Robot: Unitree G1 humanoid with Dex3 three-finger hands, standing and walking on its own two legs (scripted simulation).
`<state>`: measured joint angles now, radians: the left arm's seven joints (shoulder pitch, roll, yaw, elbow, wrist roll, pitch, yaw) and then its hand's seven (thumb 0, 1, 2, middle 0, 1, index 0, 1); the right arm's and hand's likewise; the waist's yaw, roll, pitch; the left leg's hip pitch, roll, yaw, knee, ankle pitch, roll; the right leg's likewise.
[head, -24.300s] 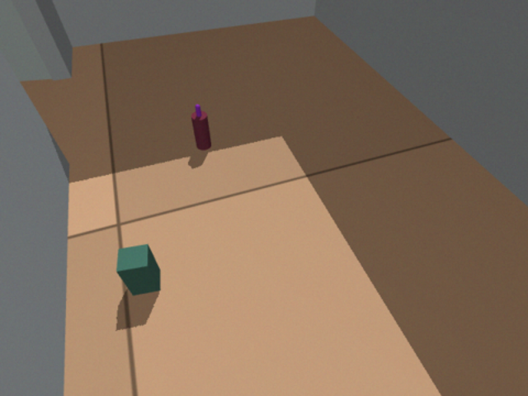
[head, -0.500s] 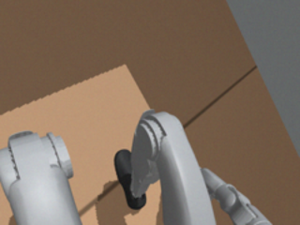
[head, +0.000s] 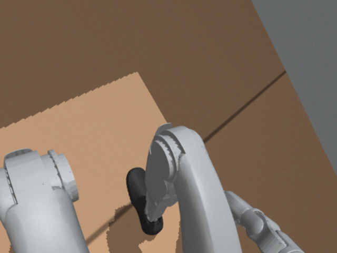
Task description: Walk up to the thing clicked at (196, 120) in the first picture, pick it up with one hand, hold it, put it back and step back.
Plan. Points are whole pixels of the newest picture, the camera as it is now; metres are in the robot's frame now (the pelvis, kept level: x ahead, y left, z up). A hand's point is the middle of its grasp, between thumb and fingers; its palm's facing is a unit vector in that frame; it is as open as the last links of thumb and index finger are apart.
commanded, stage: withdraw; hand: left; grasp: from the side
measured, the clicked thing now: out of the picture +0.44 +0.32 -0.15
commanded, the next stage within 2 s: rise in 0.22 s
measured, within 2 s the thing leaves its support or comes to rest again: rests again in 0.40 s
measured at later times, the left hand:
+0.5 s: hand out of the picture +0.42 +0.41 -0.03, palm faces +0.40 -0.89 -0.20, open 17.5 cm
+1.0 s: hand out of the picture +0.29 +0.34 +0.13, palm faces +0.31 -0.83 -0.46, open 17.2 cm
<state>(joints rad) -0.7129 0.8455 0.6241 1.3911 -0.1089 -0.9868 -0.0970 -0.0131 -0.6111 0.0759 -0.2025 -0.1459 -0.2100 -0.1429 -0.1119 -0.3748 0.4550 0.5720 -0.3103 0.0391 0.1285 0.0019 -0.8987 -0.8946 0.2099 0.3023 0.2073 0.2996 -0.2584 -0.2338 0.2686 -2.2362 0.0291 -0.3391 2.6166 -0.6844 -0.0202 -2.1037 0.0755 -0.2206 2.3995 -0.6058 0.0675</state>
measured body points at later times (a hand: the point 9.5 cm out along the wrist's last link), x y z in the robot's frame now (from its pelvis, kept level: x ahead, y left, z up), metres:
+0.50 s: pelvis +0.01 +0.00 +0.04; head +0.21 +0.14 +0.42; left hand +0.40 +0.46 -0.02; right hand +0.17 -0.25 -0.04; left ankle +0.08 +0.13 -0.26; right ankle +0.14 -0.12 -0.26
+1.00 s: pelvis +0.04 -0.01 +0.23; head +0.21 +0.06 +0.64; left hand +0.27 +0.39 +0.16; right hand +0.25 -0.22 +0.12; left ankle +0.08 +0.13 -0.26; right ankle +0.14 -0.12 -0.26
